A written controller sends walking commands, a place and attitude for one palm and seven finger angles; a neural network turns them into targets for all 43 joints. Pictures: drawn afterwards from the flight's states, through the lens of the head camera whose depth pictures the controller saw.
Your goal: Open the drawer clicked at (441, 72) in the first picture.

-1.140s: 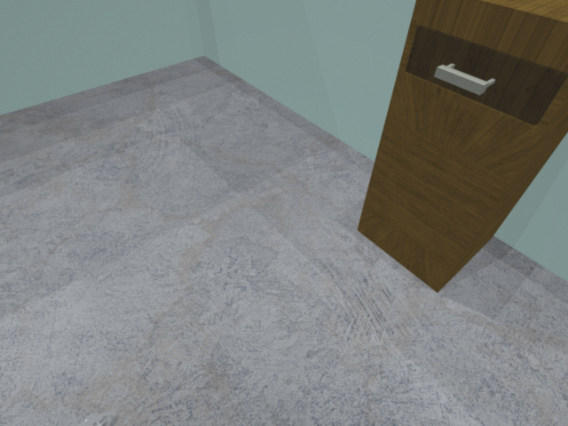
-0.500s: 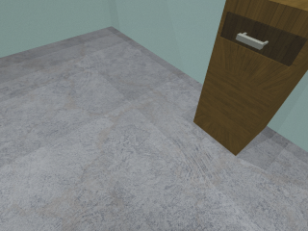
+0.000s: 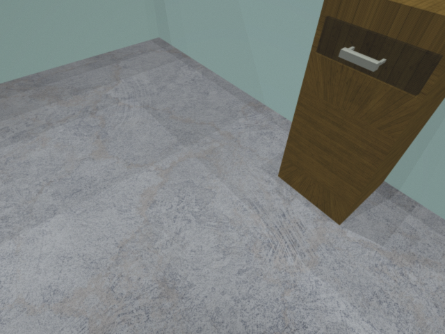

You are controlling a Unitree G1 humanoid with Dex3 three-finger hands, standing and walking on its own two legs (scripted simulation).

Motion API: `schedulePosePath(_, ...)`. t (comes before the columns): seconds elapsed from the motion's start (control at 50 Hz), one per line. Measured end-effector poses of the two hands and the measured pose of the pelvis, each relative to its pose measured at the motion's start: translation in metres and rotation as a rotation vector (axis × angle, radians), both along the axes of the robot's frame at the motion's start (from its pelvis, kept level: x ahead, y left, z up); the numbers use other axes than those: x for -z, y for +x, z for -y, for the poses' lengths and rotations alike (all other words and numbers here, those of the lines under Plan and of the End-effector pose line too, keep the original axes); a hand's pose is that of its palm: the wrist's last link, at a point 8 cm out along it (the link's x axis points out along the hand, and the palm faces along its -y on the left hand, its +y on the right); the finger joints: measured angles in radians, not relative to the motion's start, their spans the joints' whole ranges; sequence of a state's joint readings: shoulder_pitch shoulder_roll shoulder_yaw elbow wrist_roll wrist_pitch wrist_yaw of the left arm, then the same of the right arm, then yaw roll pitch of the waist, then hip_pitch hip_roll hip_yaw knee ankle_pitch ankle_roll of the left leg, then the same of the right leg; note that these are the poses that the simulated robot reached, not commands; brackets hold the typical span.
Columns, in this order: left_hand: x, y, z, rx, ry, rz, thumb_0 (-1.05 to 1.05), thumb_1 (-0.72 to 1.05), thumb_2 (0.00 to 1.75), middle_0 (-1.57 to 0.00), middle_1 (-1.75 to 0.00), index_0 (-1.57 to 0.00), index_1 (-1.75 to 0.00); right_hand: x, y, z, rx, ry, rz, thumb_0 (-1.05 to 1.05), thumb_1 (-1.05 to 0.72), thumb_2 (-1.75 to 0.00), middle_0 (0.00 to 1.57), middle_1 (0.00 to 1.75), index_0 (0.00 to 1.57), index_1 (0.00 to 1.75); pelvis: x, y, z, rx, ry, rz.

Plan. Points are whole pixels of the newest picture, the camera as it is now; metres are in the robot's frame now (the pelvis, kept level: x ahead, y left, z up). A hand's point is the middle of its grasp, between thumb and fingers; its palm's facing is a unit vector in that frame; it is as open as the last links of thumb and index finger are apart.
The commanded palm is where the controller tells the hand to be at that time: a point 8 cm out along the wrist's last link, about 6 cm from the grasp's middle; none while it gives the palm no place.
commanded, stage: look at it before walking up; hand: left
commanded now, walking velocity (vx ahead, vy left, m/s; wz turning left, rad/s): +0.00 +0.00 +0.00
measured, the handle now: (362, 57) +0.94 -0.41 +0.07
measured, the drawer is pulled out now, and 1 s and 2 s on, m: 0.00 0.00 0.00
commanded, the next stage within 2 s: walk to a spot facing it in 0.30 s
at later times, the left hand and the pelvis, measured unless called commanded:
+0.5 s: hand out of the picture +0.08 +0.24 -0.16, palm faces -0.01 -0.94 -0.33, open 7.4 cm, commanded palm none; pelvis +0.01 +0.00 +0.00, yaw +1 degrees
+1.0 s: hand out of the picture +0.12 +0.26 -0.18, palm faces +0.20 -0.96 -0.18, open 7.4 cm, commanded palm none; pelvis +0.14 +0.07 +0.00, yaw +11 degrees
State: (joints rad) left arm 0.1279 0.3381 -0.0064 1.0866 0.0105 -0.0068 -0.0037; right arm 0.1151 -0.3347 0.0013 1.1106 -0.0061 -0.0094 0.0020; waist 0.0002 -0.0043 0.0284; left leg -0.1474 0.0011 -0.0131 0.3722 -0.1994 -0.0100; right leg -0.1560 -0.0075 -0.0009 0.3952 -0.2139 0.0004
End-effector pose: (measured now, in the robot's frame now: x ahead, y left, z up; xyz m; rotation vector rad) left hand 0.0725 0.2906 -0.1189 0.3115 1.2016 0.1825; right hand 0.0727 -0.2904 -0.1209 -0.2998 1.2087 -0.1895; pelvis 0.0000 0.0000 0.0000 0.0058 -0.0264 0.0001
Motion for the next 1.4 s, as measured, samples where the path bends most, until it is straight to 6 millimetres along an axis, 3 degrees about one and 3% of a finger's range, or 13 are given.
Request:
schedulePosePath(0.5, 0.001, 0.001, 0.006, -0.021, 0.000, -0.007, 0.00, 0.90, 0.90, -0.21, -0.30, -0.20, -0.30, 0.002, 0.008, 0.001, -0.009, 0.004, -0.007, 0.01, -0.91, -0.90, 0.21, 0.30, 0.20, 0.30, 0.001, 0.008, 0.004, -0.010, -0.003, 0.000)
schedulePosePath(0.64, 0.021, -0.031, 0.016, -0.128, -0.085, -0.043, 0.00, 0.90, 0.90, -0.21, -0.30, -0.20, -0.30, 0.011, -0.001, -0.033, -0.041, 0.045, -0.129, 0.01, -0.91, -0.90, 0.20, 0.30, 0.20, 0.30, 0.004, 0.029, -0.009, -0.084, -0.015, -0.017)
schedulePosePath(0.76, 0.049, -0.065, 0.002, -0.233, -0.149, -0.164, 0.00, 0.90, 0.90, -0.21, -0.30, -0.20, -0.30, 0.020, 0.021, -0.076, -0.077, 0.055, -0.142, 0.01, -0.91, -0.90, 0.20, 0.30, 0.20, 0.30, 0.019, 0.057, -0.042, -0.158, -0.019, -0.015)
schedulePosePath(0.82, 0.051, -0.063, -0.007, -0.251, -0.158, -0.225, 0.00, 0.90, 0.90, -0.21, -0.30, -0.20, -0.30, 0.024, 0.026, -0.096, -0.057, 0.063, -0.145, 0.01, -0.91, -0.90, 0.20, 0.30, 0.20, 0.30, 0.020, 0.072, -0.055, -0.155, -0.005, -0.018)
schedulePosePath(0.88, 0.043, -0.041, -0.014, -0.258, -0.163, -0.215, 0.01, 0.90, 0.90, -0.20, -0.30, -0.20, -0.30, 0.020, 0.026, -0.116, -0.043, 0.084, -0.187, 0.01, -0.91, -0.90, 0.20, 0.30, 0.20, 0.30, 0.012, 0.092, -0.064, -0.171, -0.001, -0.027)
schedulePosePath(1.0, 0.029, 0.031, -0.018, -0.267, -0.167, -0.113, 0.00, 0.91, 0.90, -0.20, -0.30, -0.20, -0.30, 0.017, 0.038, -0.148, -0.031, 0.139, -0.270, 0.01, -0.91, -0.90, 0.21, 0.30, 0.20, 0.30, 0.002, 0.135, -0.072, -0.195, 0.002, -0.030)
schedulePosePath(1.16, 0.033, 0.150, -0.005, -0.208, -0.159, -0.045, 0.00, 0.92, 0.90, -0.20, -0.30, -0.20, -0.30, 0.037, 0.084, -0.155, 0.032, 0.185, -0.315, 0.01, -0.91, -0.90, 0.21, 0.30, 0.21, 0.30, 0.013, 0.205, -0.065, -0.150, 0.020, -0.014)
schedulePosePath(1.26, 0.043, 0.216, 0.008, -0.160, -0.129, 0.016, 0.00, 0.91, 0.90, -0.20, -0.30, -0.20, -0.30, 0.064, 0.135, -0.133, 0.069, 0.190, -0.319, 0.01, -0.91, -0.90, 0.21, 0.30, 0.21, 0.30, 0.034, 0.251, -0.049, -0.108, 0.016, 0.000)
schedulePosePath(1.4, 0.027, 0.244, 0.016, -0.141, -0.097, -0.026, 0.00, 0.91, 0.90, -0.20, -0.30, -0.20, -0.30, 0.048, 0.251, -0.098, 0.040, 0.146, -0.099, 0.01, -0.91, -0.90, 0.20, 0.30, 0.20, 0.30, 0.018, 0.274, -0.036, -0.047, 0.025, -0.014)
